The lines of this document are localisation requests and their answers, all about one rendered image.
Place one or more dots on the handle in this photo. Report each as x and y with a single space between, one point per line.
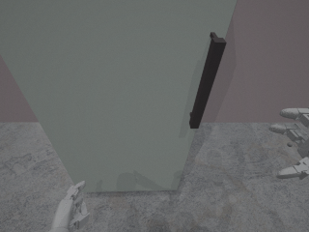
212 63

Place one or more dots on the robot left hand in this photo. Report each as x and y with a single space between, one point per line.
64 216

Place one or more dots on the fridge door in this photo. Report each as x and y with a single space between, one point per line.
113 82

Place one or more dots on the robot right hand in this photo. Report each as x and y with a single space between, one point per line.
297 135

